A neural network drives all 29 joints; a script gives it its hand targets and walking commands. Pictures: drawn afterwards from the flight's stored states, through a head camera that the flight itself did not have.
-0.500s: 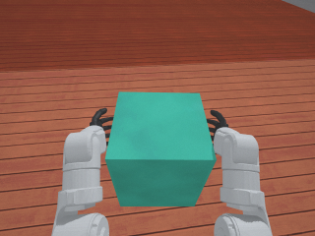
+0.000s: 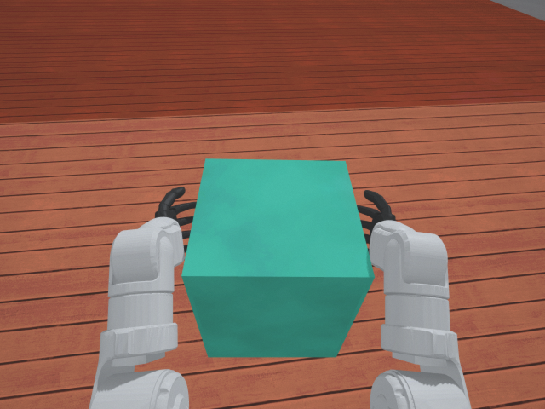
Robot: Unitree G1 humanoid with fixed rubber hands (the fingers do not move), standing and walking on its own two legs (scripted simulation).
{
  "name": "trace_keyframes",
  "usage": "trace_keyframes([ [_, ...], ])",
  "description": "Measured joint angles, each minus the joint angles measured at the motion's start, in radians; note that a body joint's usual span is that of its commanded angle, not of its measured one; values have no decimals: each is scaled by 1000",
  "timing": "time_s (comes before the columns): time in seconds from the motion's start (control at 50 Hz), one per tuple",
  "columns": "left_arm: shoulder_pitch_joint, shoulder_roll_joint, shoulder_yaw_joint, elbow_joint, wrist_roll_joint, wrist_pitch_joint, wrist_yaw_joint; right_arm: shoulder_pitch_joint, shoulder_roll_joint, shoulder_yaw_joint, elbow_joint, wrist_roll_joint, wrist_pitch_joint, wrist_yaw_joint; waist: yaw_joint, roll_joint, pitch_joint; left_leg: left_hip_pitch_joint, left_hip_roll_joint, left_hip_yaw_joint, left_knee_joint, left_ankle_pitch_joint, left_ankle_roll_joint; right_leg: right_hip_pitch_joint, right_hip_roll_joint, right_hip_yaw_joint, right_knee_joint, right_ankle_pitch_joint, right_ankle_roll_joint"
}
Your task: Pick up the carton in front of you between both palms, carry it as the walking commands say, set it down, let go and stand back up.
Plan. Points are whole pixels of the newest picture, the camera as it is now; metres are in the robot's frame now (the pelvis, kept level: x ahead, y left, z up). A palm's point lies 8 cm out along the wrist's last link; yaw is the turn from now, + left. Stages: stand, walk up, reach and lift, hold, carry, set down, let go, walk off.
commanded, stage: carry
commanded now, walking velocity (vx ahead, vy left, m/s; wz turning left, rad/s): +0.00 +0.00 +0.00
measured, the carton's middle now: (274, 262) +0.34 +0.00 +0.06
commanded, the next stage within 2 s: none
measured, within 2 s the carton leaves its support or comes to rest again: neither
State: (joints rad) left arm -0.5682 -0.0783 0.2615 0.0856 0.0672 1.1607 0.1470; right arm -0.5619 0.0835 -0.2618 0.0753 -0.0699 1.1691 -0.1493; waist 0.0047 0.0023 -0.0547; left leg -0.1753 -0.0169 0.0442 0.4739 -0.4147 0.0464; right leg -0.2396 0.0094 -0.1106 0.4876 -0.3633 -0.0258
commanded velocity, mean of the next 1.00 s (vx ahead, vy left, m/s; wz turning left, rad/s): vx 0.45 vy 0.00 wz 0.00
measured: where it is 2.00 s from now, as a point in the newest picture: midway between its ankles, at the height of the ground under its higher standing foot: (275, 239)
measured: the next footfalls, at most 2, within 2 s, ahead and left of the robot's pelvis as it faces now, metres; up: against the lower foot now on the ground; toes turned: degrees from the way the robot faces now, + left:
right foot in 0.70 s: +0.26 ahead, -0.06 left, +0.03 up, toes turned -5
left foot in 1.08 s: +0.60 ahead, +0.05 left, +0.07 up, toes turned +6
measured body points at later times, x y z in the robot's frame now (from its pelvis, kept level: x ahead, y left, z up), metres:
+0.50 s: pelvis +0.08 +0.01 -0.02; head +0.04 +0.01 +0.43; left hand +0.43 +0.17 +0.16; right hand +0.43 -0.14 +0.16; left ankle -0.02 +0.10 -0.74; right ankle +0.02 -0.08 -0.74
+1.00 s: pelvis +0.33 -0.02 +0.02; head +0.37 -0.02 +0.47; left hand +0.70 +0.17 +0.18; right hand +0.73 -0.13 +0.18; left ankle +0.45 +0.09 -0.63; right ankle +0.22 -0.06 -0.71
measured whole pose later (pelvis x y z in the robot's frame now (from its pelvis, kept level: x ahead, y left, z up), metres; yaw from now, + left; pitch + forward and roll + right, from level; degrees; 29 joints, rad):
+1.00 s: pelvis +0.33 -0.02 +0.02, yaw +0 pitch +3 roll +2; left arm -0.76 -0.02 0.29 -0.03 -0.03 1.23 0.18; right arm -0.75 0.11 -0.34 -0.11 -0.09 1.25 -0.17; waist 0.12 -0.03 0.02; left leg -0.78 0.00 0.10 1.08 -0.42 0.07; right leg -0.06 0.06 -0.08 0.39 -0.52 -0.09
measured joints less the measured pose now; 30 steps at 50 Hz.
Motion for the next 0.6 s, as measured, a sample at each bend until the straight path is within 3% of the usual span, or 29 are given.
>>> trace_keyframes([
  [0.18, 2, 0, -3, -6, -1, 2, 0, 2, 0, 2, -7, 0, 3, 0, 0, 0, -1, 0, 0, -1, 9, -7, 2, 0, 0, -1, 9, -7, -1],
  [0.34, -36, 18, -17, -67, -22, 46, 13, -32, -27, 18, -69, 33, 45, -16, -6, 7, -38, -23, 10, -11, 94, -91, 14, -12, 4, -14, 77, -83, -9],
  [0.46, -114, 34, -10, -32, -25, 93, 27, -101, -51, -2, -40, 47, 91, -23, 4, -1, -69, 5, 7, -16, 130, -168, 6, 10, -1, -17, 129, -172, 6],
  [0.56, -129, 54, 17, 3, -36, 114, 28, -142, -25, -18, 22, 17, 99, -24, -6, 2, -62, 74, -8, -4, 115, -223, 11, -35, -22, -3, 332, -200, 4],
  [0.6, -124, 54, 36, -6, -42, 119, 28, -138, -11, -14, 15, 5, 102, -26, -34, 24, -50, 108, -4, -16, 72, -220, 18, -110, -11, -3, 463, -323, -4],
])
